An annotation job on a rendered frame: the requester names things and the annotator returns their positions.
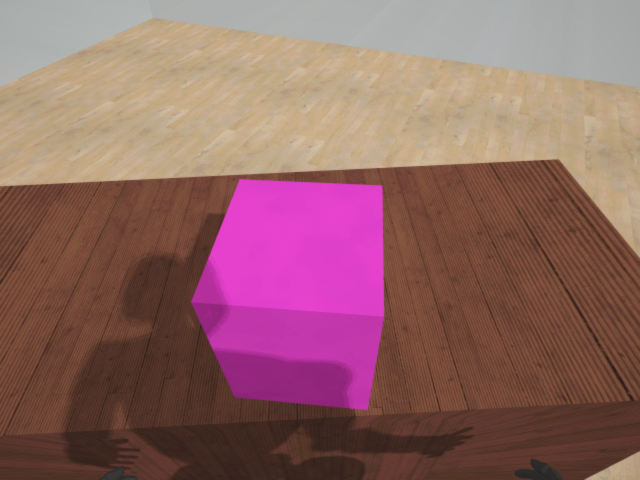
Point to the carton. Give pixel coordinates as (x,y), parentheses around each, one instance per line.
(292,296)

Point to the pedestal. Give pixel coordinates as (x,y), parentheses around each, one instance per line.
(511,332)

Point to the right robot hand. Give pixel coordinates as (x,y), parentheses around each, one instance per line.
(542,471)

